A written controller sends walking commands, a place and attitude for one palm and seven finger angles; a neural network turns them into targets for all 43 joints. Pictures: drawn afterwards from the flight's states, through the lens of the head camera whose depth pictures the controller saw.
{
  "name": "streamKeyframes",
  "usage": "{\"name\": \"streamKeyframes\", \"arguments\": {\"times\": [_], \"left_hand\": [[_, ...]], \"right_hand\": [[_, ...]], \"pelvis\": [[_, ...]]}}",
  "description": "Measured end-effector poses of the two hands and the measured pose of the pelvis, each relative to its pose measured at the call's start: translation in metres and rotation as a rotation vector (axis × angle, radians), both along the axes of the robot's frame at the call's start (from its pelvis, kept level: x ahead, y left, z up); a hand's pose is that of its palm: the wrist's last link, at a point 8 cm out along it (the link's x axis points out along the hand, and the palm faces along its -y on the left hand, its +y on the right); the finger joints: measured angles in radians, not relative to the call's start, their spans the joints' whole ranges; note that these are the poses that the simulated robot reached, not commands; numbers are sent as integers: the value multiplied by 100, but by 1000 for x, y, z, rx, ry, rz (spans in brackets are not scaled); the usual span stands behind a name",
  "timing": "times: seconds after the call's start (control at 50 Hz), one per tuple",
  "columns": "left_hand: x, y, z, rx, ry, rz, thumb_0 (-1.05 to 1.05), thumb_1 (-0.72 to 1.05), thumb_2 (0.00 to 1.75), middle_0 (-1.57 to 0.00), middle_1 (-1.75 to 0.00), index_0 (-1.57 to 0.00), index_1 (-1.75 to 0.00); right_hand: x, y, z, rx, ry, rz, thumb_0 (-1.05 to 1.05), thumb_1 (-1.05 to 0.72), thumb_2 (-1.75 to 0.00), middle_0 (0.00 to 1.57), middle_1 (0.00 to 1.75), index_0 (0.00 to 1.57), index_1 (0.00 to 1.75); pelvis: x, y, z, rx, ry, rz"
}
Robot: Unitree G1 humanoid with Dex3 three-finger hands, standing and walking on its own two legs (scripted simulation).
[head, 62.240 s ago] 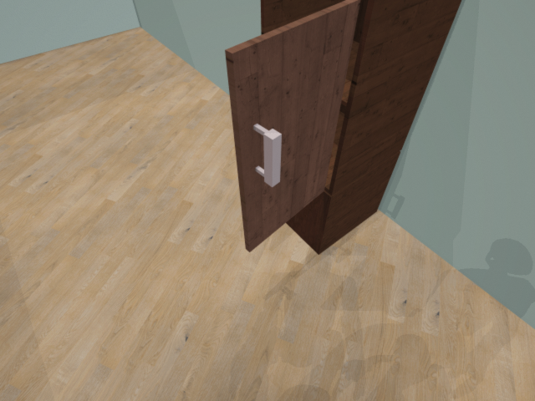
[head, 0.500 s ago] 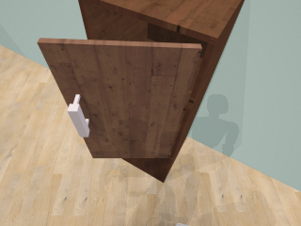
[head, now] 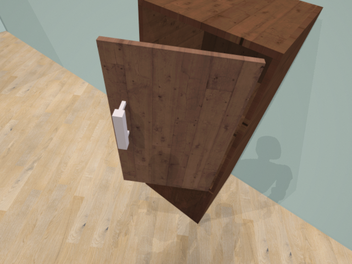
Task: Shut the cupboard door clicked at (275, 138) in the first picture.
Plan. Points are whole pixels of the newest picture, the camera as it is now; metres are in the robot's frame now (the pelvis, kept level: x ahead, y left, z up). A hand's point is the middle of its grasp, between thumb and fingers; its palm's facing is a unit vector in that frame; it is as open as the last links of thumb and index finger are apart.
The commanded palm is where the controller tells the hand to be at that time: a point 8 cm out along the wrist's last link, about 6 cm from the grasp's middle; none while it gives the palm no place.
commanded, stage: come to a stop and stand still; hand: left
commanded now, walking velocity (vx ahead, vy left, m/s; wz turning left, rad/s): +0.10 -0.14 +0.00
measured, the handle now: (123, 125) +0.44 +0.19 +0.03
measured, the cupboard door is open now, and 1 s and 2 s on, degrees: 31 31 31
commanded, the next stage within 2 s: look again from close up in 0.30 s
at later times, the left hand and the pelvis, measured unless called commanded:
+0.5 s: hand out of the picture +0.02 +0.15 -0.16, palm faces -0.04 -0.97 -0.24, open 7.3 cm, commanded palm none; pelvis +0.00 -0.03 +0.00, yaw -1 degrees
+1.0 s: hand out of the picture +0.01 +0.11 -0.16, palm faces +0.02 -0.98 -0.21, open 7.3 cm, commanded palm +0.11 +0.16 -0.06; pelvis +0.02 -0.06 +0.01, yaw -1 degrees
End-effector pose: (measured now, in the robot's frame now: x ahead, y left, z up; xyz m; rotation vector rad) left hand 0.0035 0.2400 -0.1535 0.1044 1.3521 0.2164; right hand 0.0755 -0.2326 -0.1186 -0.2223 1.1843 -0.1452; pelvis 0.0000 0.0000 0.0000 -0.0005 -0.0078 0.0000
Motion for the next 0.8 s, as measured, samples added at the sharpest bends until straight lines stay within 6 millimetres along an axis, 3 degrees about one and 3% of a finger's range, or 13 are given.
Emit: {"name": "streamKeyframes", "arguments": {"times": [0.04, 0.2, 0.38, 0.44, 0.54, 0.66, 0.8], "left_hand": [[-10, 3, 3, -13, 27, 3, 0, 91, 90, -20, -30, -20, -29], [-29, -6, 12, -62, 90, -8, 0, 91, 90, -19, -30, -20, -29], [-3, -27, 15, -27, 78, -67, 1, 92, 90, -20, -30, -20, -29], [5, -34, 18, 15, 51, -111, 1, 93, 90, -20, -30, -20, -29], [18, -44, 26, 49, -5, -140, 1, 92, 90, -20, -30, -20, -29], [32, -54, 31, 66, -62, -131, 1, 93, 90, -20, -30, -20, -29], [30, -66, 31, 60, -55, -108, 0, 93, 90, -20, -30, -20, -29]], "right_hand": [[-6, 11, 5, 3, 5, 3, 1, -92, -90, 20, 30, 20, 30], [-41, 19, 8, -6, 82, -40, 0, -95, -90, 20, 30, 20, 30], [-102, 14, -13, 63, 242, -120, 1, -92, -90, 20, 30, 20, 30], [-113, 6, -23, 99, 262, -144, 1, -92, -90, 20, 30, 20, 30], [-115, -6, -33, 131, 239, -137, 1, -91, -90, 20, 30, 20, 30], [-102, -13, -36, 155, 208, -110, 1, -91, -90, 20, 30, 20, 30], [-85, -26, -33, 141, 200, -78, 2, -92, -90, 20, 30, 20, 30]], "pelvis": [[1, 5, 5, -7, -4, 2], [4, 13, 16, -3, 16, -2], [-1, -8, 11, 19, 23, -12], [-5, -17, 7, 1, 22, -25], [-2, -30, 4, -3, 15, -11], [4, -44, 4, 11, -4, -8], [9, -56, 7, 19, -5, -7]]}}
